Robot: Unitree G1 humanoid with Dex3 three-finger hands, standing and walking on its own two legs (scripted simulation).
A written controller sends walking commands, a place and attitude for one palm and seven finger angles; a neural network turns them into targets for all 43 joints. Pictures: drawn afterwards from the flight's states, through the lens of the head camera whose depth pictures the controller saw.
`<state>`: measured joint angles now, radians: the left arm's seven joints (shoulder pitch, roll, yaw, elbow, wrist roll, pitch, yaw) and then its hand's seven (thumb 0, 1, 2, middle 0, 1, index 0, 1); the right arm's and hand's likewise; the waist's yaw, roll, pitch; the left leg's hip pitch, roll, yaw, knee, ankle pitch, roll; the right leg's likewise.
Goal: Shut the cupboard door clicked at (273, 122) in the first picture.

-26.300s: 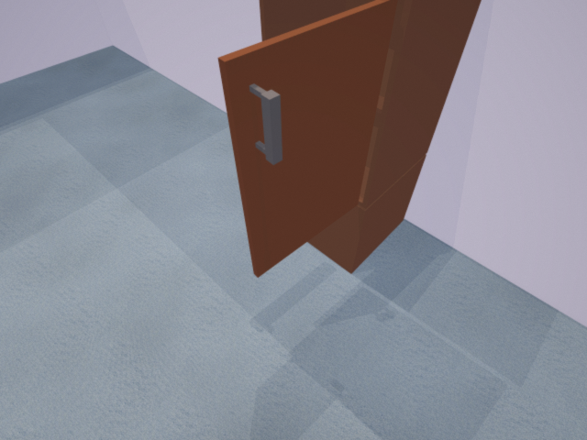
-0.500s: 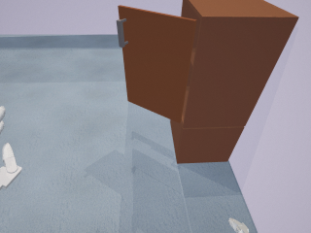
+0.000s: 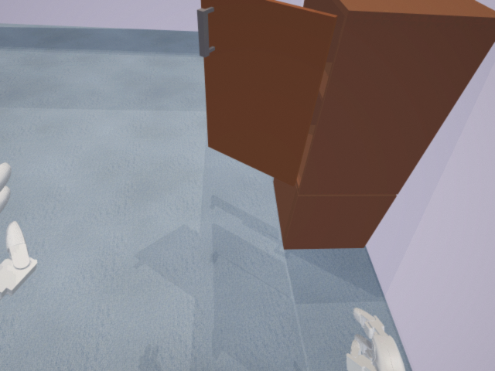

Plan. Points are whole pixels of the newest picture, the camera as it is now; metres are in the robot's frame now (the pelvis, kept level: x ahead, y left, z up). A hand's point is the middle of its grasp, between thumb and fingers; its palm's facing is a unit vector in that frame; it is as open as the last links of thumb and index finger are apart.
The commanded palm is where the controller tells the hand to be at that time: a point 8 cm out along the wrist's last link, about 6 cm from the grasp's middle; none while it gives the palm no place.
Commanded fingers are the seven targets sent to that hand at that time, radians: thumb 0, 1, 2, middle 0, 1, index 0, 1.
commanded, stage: let the arm hang, fingers relaxed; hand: left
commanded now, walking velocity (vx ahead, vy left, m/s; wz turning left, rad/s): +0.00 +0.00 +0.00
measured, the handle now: (207, 32) +0.99 +0.18 +0.14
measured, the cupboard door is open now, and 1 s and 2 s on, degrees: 55 55 55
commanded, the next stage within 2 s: look to check the result in 1.12 s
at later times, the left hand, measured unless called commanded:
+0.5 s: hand out of the picture -0.10 +0.17 -0.18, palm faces +0.05 -0.98 -0.18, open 7.2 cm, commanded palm none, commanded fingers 0.00 0.90 0.90 -0.20 -0.30 -0.20 -0.30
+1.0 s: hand out of the picture +0.00 +0.17 -0.17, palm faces +0.05 -0.97 -0.22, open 7.3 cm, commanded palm none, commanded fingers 0.00 0.90 0.90 -0.20 -0.30 -0.20 -0.30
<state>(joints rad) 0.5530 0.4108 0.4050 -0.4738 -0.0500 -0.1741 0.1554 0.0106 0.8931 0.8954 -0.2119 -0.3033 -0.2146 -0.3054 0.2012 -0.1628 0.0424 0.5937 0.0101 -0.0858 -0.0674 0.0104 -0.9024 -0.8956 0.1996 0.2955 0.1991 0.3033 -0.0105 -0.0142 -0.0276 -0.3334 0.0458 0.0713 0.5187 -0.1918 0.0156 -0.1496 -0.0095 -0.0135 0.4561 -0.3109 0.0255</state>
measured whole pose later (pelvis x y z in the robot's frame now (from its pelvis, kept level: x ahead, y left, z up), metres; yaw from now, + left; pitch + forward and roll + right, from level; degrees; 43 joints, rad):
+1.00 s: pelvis -0.02 -0.02 +0.00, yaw +2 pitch -2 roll +0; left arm 0.26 0.17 0.02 1.10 0.02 0.00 0.02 0.00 0.91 0.90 -0.20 -0.30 -0.20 -0.30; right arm 0.25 -0.18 -0.02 1.10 -0.02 0.02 -0.02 0.00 -0.91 -0.90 0.20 0.29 0.20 0.30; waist -0.02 0.02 0.01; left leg -0.27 0.03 0.04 0.42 -0.11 0.00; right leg -0.12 -0.02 -0.05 0.45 -0.29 0.00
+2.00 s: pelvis +0.01 -0.02 +0.00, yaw +4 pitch -2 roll +0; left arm 0.21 0.22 0.03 1.09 0.01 0.01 0.03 0.00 0.91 0.90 -0.20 -0.30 -0.20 -0.30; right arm 0.18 -0.23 -0.02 1.09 -0.01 0.03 -0.02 0.00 -0.91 -0.90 0.20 0.29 0.19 0.30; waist -0.02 0.01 0.05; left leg -0.27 0.02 0.01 0.46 -0.17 -0.01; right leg -0.06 -0.02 -0.08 0.42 -0.33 0.00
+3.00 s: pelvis -0.02 -0.03 -0.01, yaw +40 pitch +0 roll +0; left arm 0.22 0.26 0.08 0.92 0.03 0.06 -0.01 0.01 0.91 0.90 -0.20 -0.30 -0.20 -0.30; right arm 0.20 -0.22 -0.04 0.88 -0.04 0.01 0.01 0.00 -0.91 -0.90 0.20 0.29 0.20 0.30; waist -0.01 -0.03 0.09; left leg -0.30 -0.01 -0.01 0.58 -0.29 0.01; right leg -0.46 -0.09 -0.05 1.04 -0.46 0.05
